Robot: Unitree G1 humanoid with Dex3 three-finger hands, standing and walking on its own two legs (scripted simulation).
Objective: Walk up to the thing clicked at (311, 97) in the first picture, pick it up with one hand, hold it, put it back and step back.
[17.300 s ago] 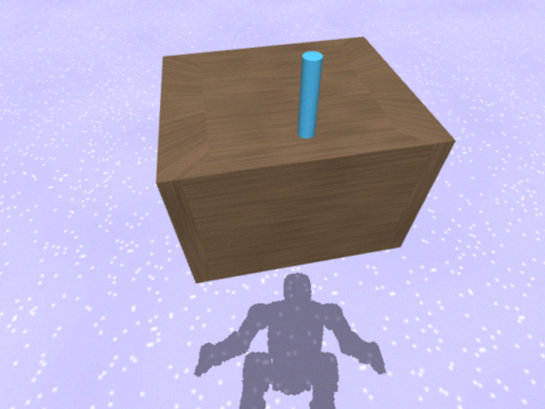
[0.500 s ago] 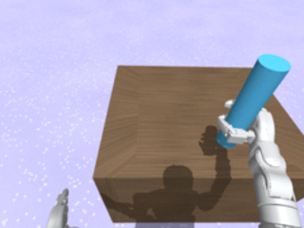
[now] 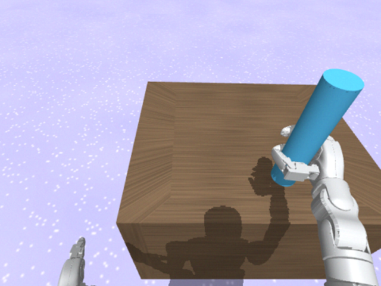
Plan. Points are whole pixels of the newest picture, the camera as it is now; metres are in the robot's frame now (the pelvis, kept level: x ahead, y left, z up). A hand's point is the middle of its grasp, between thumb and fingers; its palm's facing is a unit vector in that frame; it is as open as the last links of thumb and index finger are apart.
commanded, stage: hold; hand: right
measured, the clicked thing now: (306, 138) +0.33 -0.19 +0.18
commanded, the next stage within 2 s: crouch in 0.32 s
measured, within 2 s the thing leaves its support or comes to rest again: neither
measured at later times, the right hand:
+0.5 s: hand (292, 150) +0.34 -0.18 +0.14, palm faces +0.15 +0.99 +0.02, open 7.2 cm
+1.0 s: hand (280, 155) +0.40 -0.20 +0.06, palm faces +0.16 +0.99 +0.04, open 7.2 cm
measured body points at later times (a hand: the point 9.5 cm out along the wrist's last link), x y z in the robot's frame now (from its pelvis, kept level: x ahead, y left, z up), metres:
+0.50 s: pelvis +0.00 +0.00 +0.00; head -0.01 +0.01 +0.45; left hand +0.17 +0.26 -0.08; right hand +0.32 -0.23 +0.15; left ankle -0.03 +0.13 -0.74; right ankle +0.03 -0.14 -0.74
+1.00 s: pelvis -0.01 +0.00 -0.01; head +0.02 -0.01 +0.43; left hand +0.13 +0.27 -0.09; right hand +0.38 -0.25 +0.06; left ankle -0.03 +0.13 -0.74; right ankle +0.03 -0.14 -0.74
